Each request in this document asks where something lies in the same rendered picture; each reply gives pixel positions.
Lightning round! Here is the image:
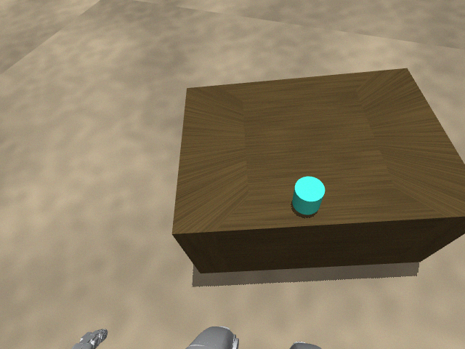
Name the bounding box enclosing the can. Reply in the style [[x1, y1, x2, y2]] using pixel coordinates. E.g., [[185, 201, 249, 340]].
[[292, 177, 325, 215]]

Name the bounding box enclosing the left robot hand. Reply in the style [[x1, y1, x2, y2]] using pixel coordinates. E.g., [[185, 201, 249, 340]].
[[71, 329, 108, 349]]

